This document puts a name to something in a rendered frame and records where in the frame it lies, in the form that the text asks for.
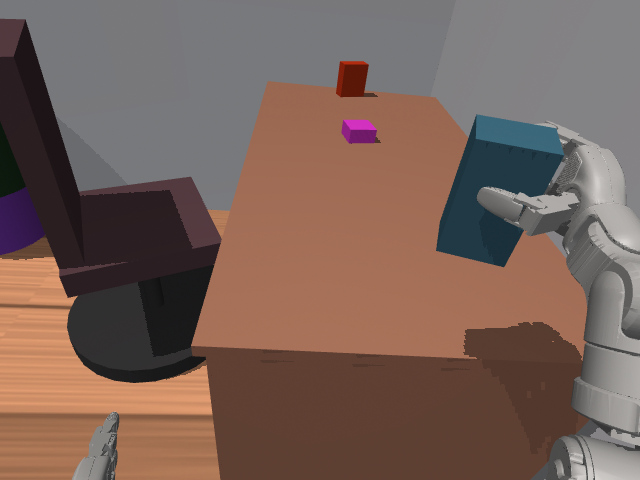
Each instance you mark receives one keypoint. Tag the desk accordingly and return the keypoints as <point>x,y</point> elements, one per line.
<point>340,345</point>

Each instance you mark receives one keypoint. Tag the office chair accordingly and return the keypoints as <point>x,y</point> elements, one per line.
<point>139,257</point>

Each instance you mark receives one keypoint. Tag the right robot arm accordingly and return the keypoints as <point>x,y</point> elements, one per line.
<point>603,248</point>

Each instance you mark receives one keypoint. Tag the right robot hand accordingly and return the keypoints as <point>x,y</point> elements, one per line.
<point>591,176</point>

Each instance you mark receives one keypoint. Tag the potted plant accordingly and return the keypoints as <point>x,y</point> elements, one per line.
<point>19,222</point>

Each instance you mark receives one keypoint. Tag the left robot hand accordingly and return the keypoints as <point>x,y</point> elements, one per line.
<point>102,459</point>

